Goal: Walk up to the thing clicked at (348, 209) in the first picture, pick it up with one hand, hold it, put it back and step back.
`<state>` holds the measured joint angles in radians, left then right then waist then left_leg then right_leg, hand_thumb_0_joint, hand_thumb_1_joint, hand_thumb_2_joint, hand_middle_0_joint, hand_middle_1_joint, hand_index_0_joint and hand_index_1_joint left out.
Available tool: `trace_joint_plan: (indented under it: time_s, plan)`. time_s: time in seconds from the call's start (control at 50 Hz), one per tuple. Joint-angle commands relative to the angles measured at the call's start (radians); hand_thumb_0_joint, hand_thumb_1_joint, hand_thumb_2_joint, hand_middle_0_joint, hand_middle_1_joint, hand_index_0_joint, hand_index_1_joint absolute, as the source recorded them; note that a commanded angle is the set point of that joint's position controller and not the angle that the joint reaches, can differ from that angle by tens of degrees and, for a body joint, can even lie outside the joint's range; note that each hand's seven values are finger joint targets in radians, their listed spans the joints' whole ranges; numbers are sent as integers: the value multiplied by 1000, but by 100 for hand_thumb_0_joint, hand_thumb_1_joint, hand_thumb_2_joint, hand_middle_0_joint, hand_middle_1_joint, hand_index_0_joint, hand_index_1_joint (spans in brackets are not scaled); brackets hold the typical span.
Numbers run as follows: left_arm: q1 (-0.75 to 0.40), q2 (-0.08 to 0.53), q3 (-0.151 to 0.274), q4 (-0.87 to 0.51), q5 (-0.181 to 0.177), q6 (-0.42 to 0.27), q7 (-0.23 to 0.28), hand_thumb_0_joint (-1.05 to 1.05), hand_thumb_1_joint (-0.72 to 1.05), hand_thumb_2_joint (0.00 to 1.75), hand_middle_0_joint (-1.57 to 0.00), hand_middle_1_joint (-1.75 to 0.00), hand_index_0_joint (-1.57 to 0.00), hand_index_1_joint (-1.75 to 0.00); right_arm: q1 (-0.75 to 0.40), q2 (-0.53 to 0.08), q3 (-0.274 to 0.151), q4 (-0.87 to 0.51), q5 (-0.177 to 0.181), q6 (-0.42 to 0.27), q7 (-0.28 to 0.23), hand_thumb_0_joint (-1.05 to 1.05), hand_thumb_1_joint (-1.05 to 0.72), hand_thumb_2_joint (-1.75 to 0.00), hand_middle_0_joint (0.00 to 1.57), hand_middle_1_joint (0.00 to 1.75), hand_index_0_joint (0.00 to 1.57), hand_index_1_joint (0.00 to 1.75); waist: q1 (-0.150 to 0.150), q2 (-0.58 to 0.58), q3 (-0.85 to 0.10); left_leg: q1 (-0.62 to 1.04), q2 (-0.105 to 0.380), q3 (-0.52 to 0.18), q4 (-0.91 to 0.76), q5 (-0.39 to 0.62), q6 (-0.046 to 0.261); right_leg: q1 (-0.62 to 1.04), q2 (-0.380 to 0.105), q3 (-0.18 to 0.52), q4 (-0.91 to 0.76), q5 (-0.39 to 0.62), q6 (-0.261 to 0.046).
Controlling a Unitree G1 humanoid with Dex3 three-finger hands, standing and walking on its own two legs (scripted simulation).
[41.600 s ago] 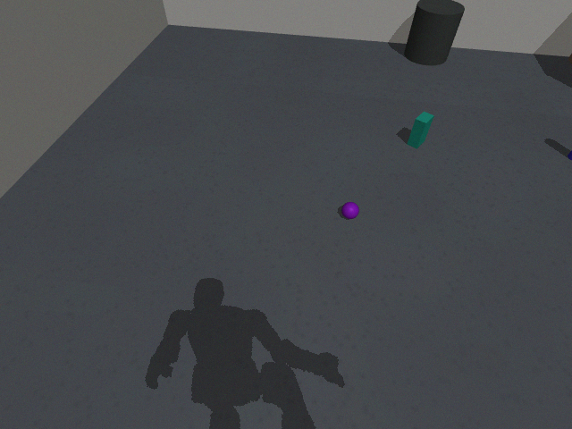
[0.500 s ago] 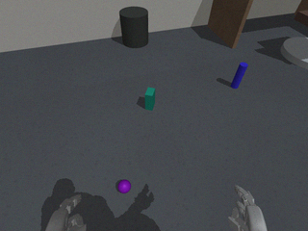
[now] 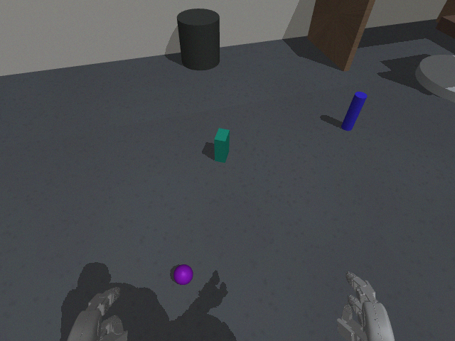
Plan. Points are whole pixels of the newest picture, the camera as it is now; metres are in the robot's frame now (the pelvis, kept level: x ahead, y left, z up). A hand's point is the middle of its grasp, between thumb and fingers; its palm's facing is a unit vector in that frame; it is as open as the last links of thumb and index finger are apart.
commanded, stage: stand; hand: left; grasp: from above
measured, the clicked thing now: (183, 274) +0.49 +0.17 -0.68
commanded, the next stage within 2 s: none
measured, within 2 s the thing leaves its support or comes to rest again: neither
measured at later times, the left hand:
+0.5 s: hand out of the picture +0.06 +0.24 -0.11, palm faces +0.05 -0.95 -0.31, open 7.4 cm
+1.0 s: hand out of the picture +0.02 +0.26 -0.10, palm faces +0.04 -0.94 -0.34, open 7.4 cm
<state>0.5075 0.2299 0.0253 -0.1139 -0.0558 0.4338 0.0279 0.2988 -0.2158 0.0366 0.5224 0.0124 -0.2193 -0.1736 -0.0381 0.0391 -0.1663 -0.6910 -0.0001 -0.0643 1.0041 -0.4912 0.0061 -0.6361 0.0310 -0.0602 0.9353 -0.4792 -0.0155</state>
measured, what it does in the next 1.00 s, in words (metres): rises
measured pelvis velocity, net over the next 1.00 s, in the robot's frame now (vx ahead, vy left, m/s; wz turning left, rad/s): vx -0.01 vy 0.01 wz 0.01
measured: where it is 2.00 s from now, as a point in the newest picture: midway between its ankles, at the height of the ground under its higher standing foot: outside the picture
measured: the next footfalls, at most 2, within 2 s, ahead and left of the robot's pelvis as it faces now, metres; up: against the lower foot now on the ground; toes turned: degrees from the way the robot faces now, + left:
none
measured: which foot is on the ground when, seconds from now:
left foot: down 0.00-1.00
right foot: down 0.00-1.00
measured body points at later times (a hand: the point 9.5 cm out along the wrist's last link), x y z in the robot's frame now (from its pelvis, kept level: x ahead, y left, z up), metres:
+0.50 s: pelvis +0.00 +0.01 +0.05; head +0.00 +0.02 +0.50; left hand +0.06 +0.29 -0.08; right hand +0.08 -0.26 -0.08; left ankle +0.00 +0.11 -0.68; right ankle -0.01 -0.11 -0.68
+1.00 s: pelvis -0.01 +0.01 +0.07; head -0.01 +0.01 +0.51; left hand +0.02 +0.30 -0.07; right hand +0.06 -0.27 -0.08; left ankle +0.00 +0.11 -0.68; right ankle -0.01 -0.11 -0.68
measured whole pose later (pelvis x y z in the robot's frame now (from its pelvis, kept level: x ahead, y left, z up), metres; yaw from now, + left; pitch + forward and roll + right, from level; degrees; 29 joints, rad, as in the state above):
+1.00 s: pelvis -0.01 +0.01 +0.07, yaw +0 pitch -4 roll +0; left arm 0.16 0.30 0.04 1.16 0.03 0.00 0.03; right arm 0.14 -0.30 -0.03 1.12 -0.03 0.00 -0.01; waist 0.02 0.01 0.06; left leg -0.12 -0.05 -0.04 0.35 -0.17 0.03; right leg -0.10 -0.02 -0.02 0.35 -0.19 0.01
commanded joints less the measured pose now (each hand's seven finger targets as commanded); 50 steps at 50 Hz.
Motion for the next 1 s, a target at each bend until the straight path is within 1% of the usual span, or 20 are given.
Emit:
trace_joint_plan:
  time_s: [0.0, 0.02, 0.04, 0.06, 0.1, 0.12, 0.14, 0.2, 0.3, 0.34, 0.4, 0.42, 0.5, 0.54, 0.62, 0.7, 0.78, 0.82, 0.94, 0.98]
  plan:
    - [-318, 180, 61, 124, 126, -254, 38, 0, 90, 90, -20, -30, -20, -30, -136, -232, -95, 92, -123, 46, 41, 0, -90, -90, 20, 30, 20, 30, 74, -32, 162, 130, 46, -49, -263, 413, 55, 210, -80, 108, -190, 222, -30]
    - [-221, 197, 80, 323, 126, -319, 31, 0, 90, 90, -20, -30, -20, -30, -151, -239, -113, 112, -125, 84, 68, 0, -90, -90, 20, 30, 20, 30, 76, -95, 69, 187, 31, -18, -240, 402, 67, 245, -99, 169, -238, 227, -63]
    - [-225, 209, 78, 364, 132, -352, 26, 0, 90, 90, -20, -30, -20, -30, -134, -236, -110, 108, -129, 101, 84, 0, -90, -90, 20, 30, 20, 30, 54, -127, 45, 234, 23, -5, -236, 396, 65, 237, -120, 208, -256, 248, -80]
    - [-252, 198, 66, 395, 129, -369, 17, 0, 90, 90, -20, -30, -20, -30, -112, -226, -101, 110, -128, 113, 98, 0, -90, -90, 20, 30, 20, 30, 36, -73, 66, 224, 25, -27, -269, 369, 61, 235, -100, 194, -259, 256, -71]
    - [-277, 209, 65, 480, 121, -395, 10, 0, 90, 90, -20, -30, -20, -30, -119, -203, -96, 146, -80, 119, 133, 0, -90, -90, 20, 30, 20, 30, 60, -15, 27, 288, 28, -36, -322, 352, 63, 322, -112, 164, -244, 310, -46]
    - [-273, 202, 68, 519, 113, -398, 10, 0, 90, 90, -20, -30, -20, -30, -148, -206, -103, 159, -73, 123, 141, 0, -90, -90, 20, 30, 20, 30, 77, -47, 31, 317, 26, -27, -328, 357, 61, 315, -116, 169, -267, 317, -42]
    - [-285, 202, 73, 562, 111, -400, 11, 0, 90, 90, -20, -30, -20, -30, -163, -206, -107, 168, -65, 126, 147, 0, -90, -90, 20, 30, 20, 30, 75, -73, 27, 330, 23, -30, -333, 371, 56, 319, -115, 167, -286, 321, -41]
    - [-332, 189, 68, 674, 102, -417, 14, 0, 90, 90, -20, -30, -20, -30, -162, -205, -111, 226, -66, 142, 153, 0, -90, -90, 20, 30, 20, 30, 70, -44, 47, 371, 36, -59, -389, 330, 57, 333, -119, 160, -328, 277, -26]
    - [-339, 197, 66, 829, 100, -444, 16, 0, 90, 90, -20, -30, -20, -30, -165, -214, -115, 299, -64, 160, 149, 0, -90, -90, 20, 30, 20, 30, 63, -29, 90, 423, 53, -76, -463, 384, 53, 394, -119, 145, -402, 337, -19]
    - [-347, 192, 62, 881, 96, -446, 17, 0, 90, 90, -20, -30, -20, -30, -173, -221, -112, 326, -62, 167, 146, 0, -90, -90, 20, 30, 20, 30, 63, -13, 134, 416, 61, -92, -524, 363, 51, 416, -113, 138, -436, 329, -15]
    - [-352, 197, 59, 951, 90, -449, 17, 0, 90, 90, -20, -30, -20, -30, -165, -232, -109, 370, -57, 173, 140, 0, -90, -90, 20, 30, 20, 30, 55, -3, 149, 454, 70, -99, -583, 394, 44, 455, -116, 136, -480, 346, -10]
    - [-341, 201, 60, 978, 89, -449, 17, 0, 90, 90, -20, -30, -20, -30, -171, -237, -111, 384, -55, 176, 138, 0, -90, -90, 20, 30, 20, 30, 62, -6, 147, 477, 73, -98, -587, 386, 44, 464, -121, 135, -497, 340, -11]
    - [-345, 212, 55, 1054, 87, -452, 20, 0, 90, 90, -20, -30, -20, -30, -172, -245, -112, 428, -48, 182, 135, 0, -90, -90, 20, 30, 20, 30, 58, -17, 154, 531, 78, -95, -631, 411, 40, 495, -127, 133, -552, 350, -4]
    - [-357, 221, 54, 1079, 87, -451, 19, 0, 90, 90, -20, -30, -20, -30, -161, -246, -109, 451, -46, 185, 134, 0, -90, -90, 20, 30, 20, 30, 51, -23, 166, 542, 82, -94, -662, 404, 36, 506, -127, 132, -569, 349, -1]
    - [-356, 221, 48, 1131, 86, -448, 17, 0, 90, 90, -20, -30, -20, -30, -181, -254, -106, 481, -44, 187, 133, 0, -90, -90, 20, 30, 20, 30, 59, -9, 195, 534, 85, -102, -710, 361, 29, 524, -128, 129, -595, 335, 5]
    - [-367, 227, 46, 1166, 89, -451, 18, 0, 90, 90, -20, -30, -20, -30, -193, -255, -105, 503, -41, 190, 135, 0, -90, -90, 20, 30, 20, 30, 58, -27, 200, 541, 86, -101, -723, 356, 30, 531, -136, 130, -624, 329, 6]
    - [-367, 234, 45, 1192, 86, -449, 13, 0, 90, 90, -20, -30, -20, -30, -191, -261, -104, 523, -41, 193, 139, 0, -90, -90, 20, 30, 20, 30, 57, -15, 229, 506, 89, -112, -763, 240, 28, 532, -133, 128, -635, 289, 7]
    - [-357, 230, 42, 1201, 87, -449, 11, 0, 90, 90, -20, -30, -20, -30, -212, -276, -107, 523, -40, 194, 140, 0, -90, -90, 20, 30, 20, 30, 63, -11, 222, 504, 93, -120, -771, 212, 31, 534, -132, 126, -637, 279, 7]
    - [-374, 248, 40, 1220, 86, -456, 10, 0, 90, 90, -20, -30, -20, -30, -216, -272, -101, 537, -37, 193, 145, 0, -90, -90, 20, 30, 20, 30, 56, -35, 208, 537, 90, -107, -755, 271, 28, 519, -145, 135, -664, 278, 6]
    - [-381, 257, 41, 1221, 86, -458, 9, 0, 90, 90, -20, -30, -20, -30, -211, -275, -98, 543, -37, 194, 146, 0, -90, -90, 20, 30, 20, 30, 53, -33, 208, 530, 92, -107, -757, 256, 30, 523, -145, 137, -665, 279, 5]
